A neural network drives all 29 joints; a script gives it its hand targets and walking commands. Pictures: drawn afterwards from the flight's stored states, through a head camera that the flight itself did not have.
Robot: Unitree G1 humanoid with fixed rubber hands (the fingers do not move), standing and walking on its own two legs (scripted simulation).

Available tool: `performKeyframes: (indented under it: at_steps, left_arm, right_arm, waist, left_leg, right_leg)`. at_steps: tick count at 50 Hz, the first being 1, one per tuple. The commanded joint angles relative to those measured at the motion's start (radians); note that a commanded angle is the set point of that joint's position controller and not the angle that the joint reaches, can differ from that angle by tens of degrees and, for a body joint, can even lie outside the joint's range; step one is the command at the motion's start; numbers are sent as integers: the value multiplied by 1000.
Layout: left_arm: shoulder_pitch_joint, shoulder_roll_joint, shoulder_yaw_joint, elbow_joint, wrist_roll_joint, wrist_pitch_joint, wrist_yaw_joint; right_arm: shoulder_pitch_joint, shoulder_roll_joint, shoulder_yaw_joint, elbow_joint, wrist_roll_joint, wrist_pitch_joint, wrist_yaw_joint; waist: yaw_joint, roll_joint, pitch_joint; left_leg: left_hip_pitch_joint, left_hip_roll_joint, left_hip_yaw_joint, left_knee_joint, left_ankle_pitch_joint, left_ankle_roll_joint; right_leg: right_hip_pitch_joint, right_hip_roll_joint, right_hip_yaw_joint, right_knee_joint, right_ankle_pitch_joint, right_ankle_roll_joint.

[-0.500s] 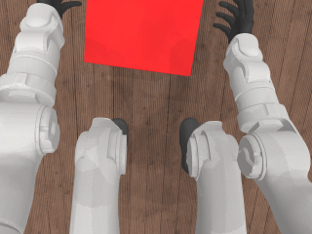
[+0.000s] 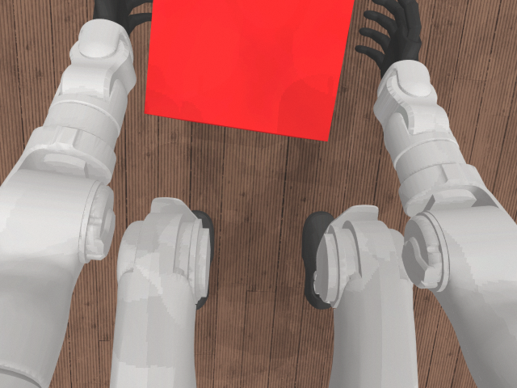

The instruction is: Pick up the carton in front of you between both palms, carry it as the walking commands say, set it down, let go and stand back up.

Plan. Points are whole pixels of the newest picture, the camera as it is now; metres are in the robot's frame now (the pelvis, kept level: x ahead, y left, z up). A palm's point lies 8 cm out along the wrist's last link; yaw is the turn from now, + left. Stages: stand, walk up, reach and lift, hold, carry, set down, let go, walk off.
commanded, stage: reach and lift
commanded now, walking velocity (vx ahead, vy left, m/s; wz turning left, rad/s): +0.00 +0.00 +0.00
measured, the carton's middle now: (248, 60) +0.51 +0.04 -0.24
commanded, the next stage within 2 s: none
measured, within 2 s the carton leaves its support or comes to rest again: leaves its support in 0.40 s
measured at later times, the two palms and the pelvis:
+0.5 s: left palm (135, 20) +0.52 +0.18 -0.15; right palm (388, 52) +0.51 -0.12 -0.15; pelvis +0.00 +0.00 +0.01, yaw +1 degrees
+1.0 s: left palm out of the picture +0.48 +0.18 +0.05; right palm (510, 32) +0.48 -0.12 +0.04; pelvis +0.00 -0.01 +0.12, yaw +3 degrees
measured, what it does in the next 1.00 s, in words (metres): rises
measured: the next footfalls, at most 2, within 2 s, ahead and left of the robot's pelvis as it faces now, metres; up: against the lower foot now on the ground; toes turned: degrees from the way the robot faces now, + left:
none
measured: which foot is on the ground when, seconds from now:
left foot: down 0.00-1.00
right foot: down 0.00-1.00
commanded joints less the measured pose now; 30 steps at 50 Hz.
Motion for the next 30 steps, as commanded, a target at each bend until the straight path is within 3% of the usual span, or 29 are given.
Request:
performKeyframes:
  at_steps: [1,2,3,4,5,6,7,8,9,10,11,12,13,15,16,17,18,19,20,21,22,23,24,25,26,27,28,29,30]
  left_arm:
    - [-209,26,-6,-24,5,-30,-8]
    - [-231,-12,-4,-76,-8,-36,-11]
    - [-283,-13,-26,-29,-8,-28,-5]
    - [-308,28,14,-112,-13,-37,2]
    - [-306,-15,-30,-15,-8,-38,5]
    - [-328,-51,-40,-33,-39,-43,8]
    - [-317,-172,-48,2,-19,-41,-12]
    - [-357,-248,-28,-2,9,-43,-39]
    - [-401,-331,-66,-18,16,-38,-54]
    - [-522,-423,-83,-55,23,-34,-78]
    - [-528,-531,-112,-54,60,-23,-93]
    - [-563,-656,-108,-80,38,-17,-122]
    - [-539,-743,-132,-68,41,-5,-140]
    - [-576,-855,-114,-100,104,19,-181]
    - [-543,-920,-158,-191,60,27,-189]
    - [-519,-942,-167,-197,61,36,-195]
    - [-565,-951,-202,-275,21,34,-190]
    - [-548,-1027,-193,-298,57,46,-183]
    - [-517,-1059,-177,-279,56,64,-184]
    - [-549,-1015,-195,-394,35,58,-188]
    - [-571,-1040,-196,-404,40,70,-177]
    - [-543,-1071,-239,-492,59,83,-178]
    - [-493,-1112,-186,-400,76,106,-176]
    - [-430,-1093,-149,-408,108,120,-190]
    - [-491,-1103,-203,-451,75,130,-185]
    - [-521,-1158,-231,-525,44,129,-178]
    - [-462,-1194,-247,-485,57,160,-170]
    - [-507,-1175,-218,-506,67,172,-176]
    - [-505,-1206,-243,-512,66,188,-184]
  right_arm:
    - [-173,35,26,-106,25,-25,-7]
    - [-168,56,46,-109,6,-27,-1]
    - [-168,94,48,-54,36,-27,0]
    - [-236,50,76,-145,26,-38,-19]
    - [-209,108,90,-90,35,-32,-21]
    - [-214,64,45,-45,-13,-41,-25]
    - [-262,258,118,-84,20,-41,-9]
    - [-310,319,124,-59,-5,-31,13]
    - [-367,385,87,-81,-40,-23,28]
    - [-471,517,94,-139,-38,-26,51]
    - [-443,603,59,-84,-96,-18,71]
    - [-483,689,91,-118,-113,-15,98]
    - [-516,760,136,-88,-93,5,119]
    - [-504,912,60,-125,-167,36,167]
    - [-519,914,84,-153,-127,42,179]
    - [-487,939,122,-187,-131,42,190]
    - [-519,974,126,-218,-117,59,193]
    - [-479,1032,134,-250,-136,64,207]
    - [-523,1013,146,-255,-126,67,208]
    - [-554,1049,200,-365,-91,75,204]
    - [-594,1096,222,-362,-59,88,207]
    - [-561,1084,207,-430,-65,98,209]
    - [-540,1098,207,-391,-85,113,219]
    - [-573,1093,213,-417,-91,129,222]
    - [-575,1102,228,-456,-80,146,217]
    - [-635,1118,295,-536,-44,140,213]
    - [-648,1101,270,-583,-79,153,212]
    - [-628,1096,270,-525,-95,176,202]
    - [-541,1119,223,-516,-137,188,203]
  waist:
    - [54,110,-1039]
    - [35,88,-1011]
    - [0,78,-1038]
    - [37,17,-1071]
    - [13,91,-1037]
    - [-34,60,-996]
    - [29,13,-1003]
    - [49,55,-961]
    - [47,41,-989]
    - [1,49,-1000]
    - [-10,67,-1022]
    - [2,17,-1022]
    - [51,29,-1020]
    - [15,13,-1039]
    - [38,81,-1106]
    - [26,105,-1107]
    - [25,42,-1188]
    - [44,50,-1278]
    - [27,89,-1291]
    - [82,41,-1381]
    - [96,21,-1415]
    - [62,71,-1484]
    - [56,90,-1423]
    - [126,49,-1384]
    - [62,69,-1443]
    - [79,35,-1580]
    - [64,83,-1599]
    - [21,22,-1517]
    - [-3,33,-1526]
  left_leg:
    - [592,1,58,-229,267,18]
    - [552,9,55,-222,255,28]
    - [600,14,50,-236,217,28]
    - [584,7,60,-228,258,29]
    - [580,3,77,-246,260,16]
    - [529,-2,62,-266,221,14]
    - [580,-14,43,-276,243,42]
    - [520,-29,63,-246,210,41]
    - [563,-25,51,-250,235,49]
    - [511,-35,55,-230,216,45]
    - [541,-56,79,-225,267,32]
    - [490,-69,79,-218,278,32]
    - [515,-60,70,-229,316,32]
    - [496,-87,99,-205,308,37]
    - [558,-88,93,-203,380,33]
    - [582,-92,106,-221,381,23]
    - [620,-92,97,-211,467,23]
    - [632,-102,113,-223,492,9]
    - [660,-100,99,-242,459,14]
    - [695,-94,124,-205,479,23]
    - [722,-99,114,-191,569,33]
    - [764,-101,120,-226,576,16]
    - [779,-107,115,-234,529,20]
    - [744,-104,124,-238,490,25]
    - [787,-94,122,-241,481,22]
    - [858,-110,151,-236,493,25]
    - [866,-115,120,-277,449,29]
    - [831,-119,120,-292,371,26]
    - [845,-117,112,-328,304,33]
  right_leg:
    - [491,3,-125,-160,237,-10]
    - [482,-17,-108,-149,247,-20]
    - [516,2,-129,-163,238,-11]
    - [553,-1,-112,-177,254,-15]
    - [550,19,-110,-192,268,-18]
    - [539,-3,-133,-184,245,-20]
    - [542,25,-139,-166,241,-13]
    - [507,31,-104,-201,180,-27]
    - [505,32,-115,-181,219,-20]
    - [490,47,-129,-160,205,-23]
    - [533,68,-125,-169,286,-27]
    - [526,74,-127,-157,289,-38]
    - [568,69,-112,-141,337,-32]
    - [524,107,-123,-156,307,-37]
    - [526,97,-143,-128,345,-35]
    - [550,110,-135,-141,352,-56]
    - [550,101,-151,-135,425,-39]
    - [617,116,-140,-134,468,-53]
    - [640,106,-156,-136,462,-50]
    - [658,103,-139,-128,462,-50]
    - [662,114,-133,-124,528,-30]
    - [681,120,-157,-132,516,-35]
    - [605,116,-180,-156,434,-28]
    - [564,107,-157,-166,374,-40]
    - [595,108,-151,-183,372,-47]
    - [683,115,-170,-192,392,-22]
    - [662,116,-179,-197,348,-34]
    - [642,121,-183,-224,291,-43]
    - [705,106,-200,-243,258,-52]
